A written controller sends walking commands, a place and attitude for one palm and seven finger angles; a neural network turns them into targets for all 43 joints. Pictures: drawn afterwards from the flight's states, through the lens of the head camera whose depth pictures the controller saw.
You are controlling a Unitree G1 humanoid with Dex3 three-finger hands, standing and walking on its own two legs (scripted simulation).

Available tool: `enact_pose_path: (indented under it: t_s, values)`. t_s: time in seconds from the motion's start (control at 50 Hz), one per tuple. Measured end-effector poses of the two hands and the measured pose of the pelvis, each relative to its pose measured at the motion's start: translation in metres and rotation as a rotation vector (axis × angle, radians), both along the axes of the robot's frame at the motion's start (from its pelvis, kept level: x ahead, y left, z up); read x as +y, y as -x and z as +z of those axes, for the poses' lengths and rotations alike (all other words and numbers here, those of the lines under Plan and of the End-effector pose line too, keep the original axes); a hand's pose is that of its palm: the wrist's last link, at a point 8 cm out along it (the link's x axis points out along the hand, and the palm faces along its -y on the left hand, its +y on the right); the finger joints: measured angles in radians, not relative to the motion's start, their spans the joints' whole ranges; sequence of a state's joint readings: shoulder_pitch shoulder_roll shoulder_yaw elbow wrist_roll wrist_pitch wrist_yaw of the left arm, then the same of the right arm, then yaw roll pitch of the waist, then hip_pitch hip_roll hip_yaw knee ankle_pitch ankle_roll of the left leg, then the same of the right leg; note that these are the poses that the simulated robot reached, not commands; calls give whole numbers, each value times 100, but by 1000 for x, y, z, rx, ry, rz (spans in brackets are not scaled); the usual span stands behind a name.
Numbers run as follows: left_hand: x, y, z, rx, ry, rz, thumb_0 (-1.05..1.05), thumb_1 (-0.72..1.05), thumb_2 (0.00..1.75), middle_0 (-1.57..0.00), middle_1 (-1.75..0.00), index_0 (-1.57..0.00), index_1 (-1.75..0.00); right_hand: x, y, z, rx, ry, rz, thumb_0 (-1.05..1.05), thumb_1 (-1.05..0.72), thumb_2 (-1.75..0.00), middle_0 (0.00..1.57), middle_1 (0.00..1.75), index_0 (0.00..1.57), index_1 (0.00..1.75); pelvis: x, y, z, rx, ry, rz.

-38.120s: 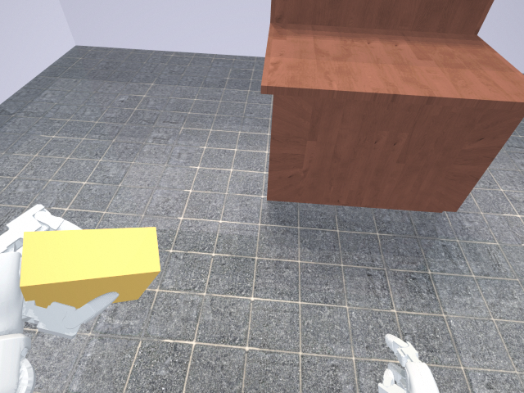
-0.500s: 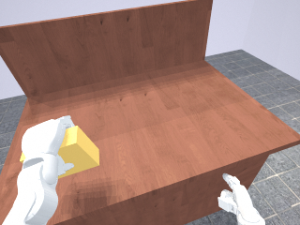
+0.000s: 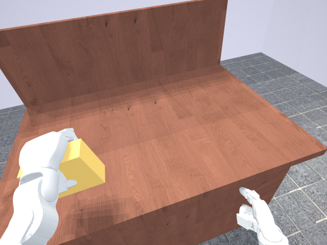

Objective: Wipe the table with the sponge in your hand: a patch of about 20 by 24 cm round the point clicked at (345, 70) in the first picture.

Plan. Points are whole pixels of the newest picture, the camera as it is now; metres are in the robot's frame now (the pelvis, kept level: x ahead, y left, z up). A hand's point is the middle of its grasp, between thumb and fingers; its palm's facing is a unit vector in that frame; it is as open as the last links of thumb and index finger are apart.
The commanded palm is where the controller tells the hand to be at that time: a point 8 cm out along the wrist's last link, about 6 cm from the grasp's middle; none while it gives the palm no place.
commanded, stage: bring the sponge back beside the body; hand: left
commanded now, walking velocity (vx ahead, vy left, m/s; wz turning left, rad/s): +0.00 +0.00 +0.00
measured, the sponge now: (71, 174) +0.23 +0.27 +0.08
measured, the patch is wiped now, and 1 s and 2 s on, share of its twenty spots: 0.95 0.95 0.95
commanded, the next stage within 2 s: step back with the hand held close in 1.38 s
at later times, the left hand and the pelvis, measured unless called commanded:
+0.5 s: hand (53, 170) +0.21 +0.28 +0.13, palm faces +0.18 -0.17 -0.97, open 9.6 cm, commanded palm +0.17 +0.28 +0.20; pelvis +0.00 +0.01 +0.00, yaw +0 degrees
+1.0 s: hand (47, 182) +0.19 +0.29 +0.12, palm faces +0.16 -0.18 -0.97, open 9.6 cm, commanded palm +0.14 +0.28 +0.19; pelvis +0.00 +0.01 +0.00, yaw +0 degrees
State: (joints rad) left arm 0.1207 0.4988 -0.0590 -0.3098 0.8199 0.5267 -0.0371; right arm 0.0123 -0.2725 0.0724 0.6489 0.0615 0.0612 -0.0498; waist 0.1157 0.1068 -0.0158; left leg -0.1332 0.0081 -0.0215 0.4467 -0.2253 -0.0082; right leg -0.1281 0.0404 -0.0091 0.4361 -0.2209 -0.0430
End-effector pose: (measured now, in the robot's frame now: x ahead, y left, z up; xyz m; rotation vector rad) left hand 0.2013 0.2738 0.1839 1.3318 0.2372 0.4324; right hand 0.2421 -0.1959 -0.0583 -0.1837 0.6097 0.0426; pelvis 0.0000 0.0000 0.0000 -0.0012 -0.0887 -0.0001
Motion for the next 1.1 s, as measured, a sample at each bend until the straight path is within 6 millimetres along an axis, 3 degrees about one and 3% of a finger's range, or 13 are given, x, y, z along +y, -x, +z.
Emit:
enact_pose_path:
  t_s: [0.6, 1.1]
  values:
    - [15, 26, -7, -1, 16, 32, -1, -51, 109, -77, -139, -81, -138, 6, 2, 2, 2, 3, -11, 2, -90, -90, 20, 30, 17, 28, 8, 2, 0, -9, 5, -1]
    - [13, 46, -19, 36, 22, 22, -1, -51, 109, -77, -139, -81, -138, 9, 5, 4, -18, 6, -1, 2, -90, -90, 20, 30, 17, 29, 8, 5, 0, -20, 7, 1]
